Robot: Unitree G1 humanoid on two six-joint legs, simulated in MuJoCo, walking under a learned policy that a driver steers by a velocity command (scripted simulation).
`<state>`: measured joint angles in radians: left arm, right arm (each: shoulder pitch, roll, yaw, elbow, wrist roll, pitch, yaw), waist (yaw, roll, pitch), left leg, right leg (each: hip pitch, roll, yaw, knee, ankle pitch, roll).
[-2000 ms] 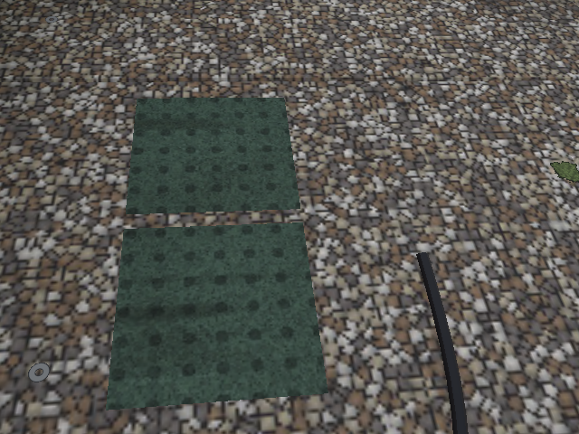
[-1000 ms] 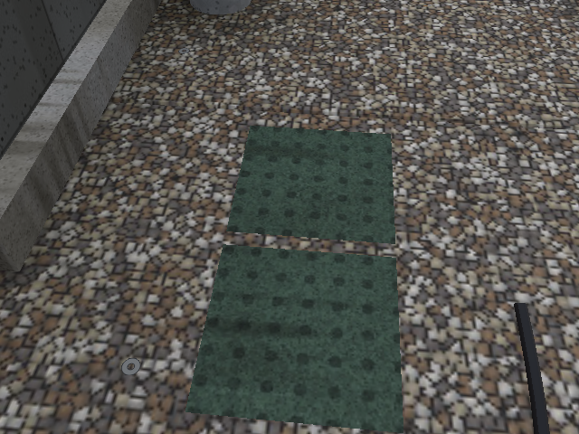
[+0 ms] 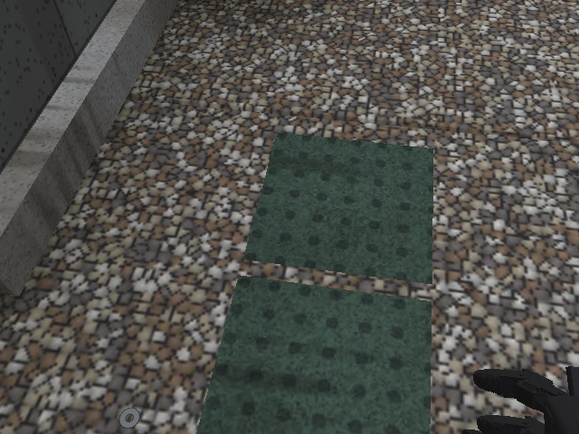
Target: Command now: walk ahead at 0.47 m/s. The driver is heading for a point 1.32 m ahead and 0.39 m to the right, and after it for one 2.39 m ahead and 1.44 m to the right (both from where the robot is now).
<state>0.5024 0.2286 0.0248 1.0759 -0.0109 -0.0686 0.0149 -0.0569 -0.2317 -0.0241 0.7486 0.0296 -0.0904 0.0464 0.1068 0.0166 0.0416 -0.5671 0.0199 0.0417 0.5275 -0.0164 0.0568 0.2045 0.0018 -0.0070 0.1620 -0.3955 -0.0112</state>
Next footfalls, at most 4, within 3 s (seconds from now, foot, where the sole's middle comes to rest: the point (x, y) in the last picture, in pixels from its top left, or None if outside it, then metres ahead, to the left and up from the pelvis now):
0.04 left None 0.21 0.12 -0.76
0.58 right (404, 426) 0.49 -0.15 -0.76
1.08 left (373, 287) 0.83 -0.08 -0.76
1.58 right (512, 275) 0.90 -0.44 -0.76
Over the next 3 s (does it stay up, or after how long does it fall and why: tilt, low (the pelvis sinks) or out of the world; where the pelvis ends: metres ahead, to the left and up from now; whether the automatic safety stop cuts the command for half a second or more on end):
stays up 1.53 -0.62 0.02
